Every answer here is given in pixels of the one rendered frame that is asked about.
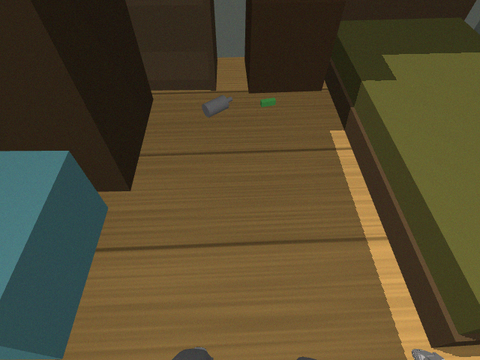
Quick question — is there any bookshelf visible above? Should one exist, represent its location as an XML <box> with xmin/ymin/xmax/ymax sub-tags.
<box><xmin>125</xmin><ymin>0</ymin><xmax>218</xmax><ymax>91</ymax></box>

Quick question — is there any bed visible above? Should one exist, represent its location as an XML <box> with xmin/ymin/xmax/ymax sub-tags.
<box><xmin>325</xmin><ymin>0</ymin><xmax>480</xmax><ymax>348</ymax></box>

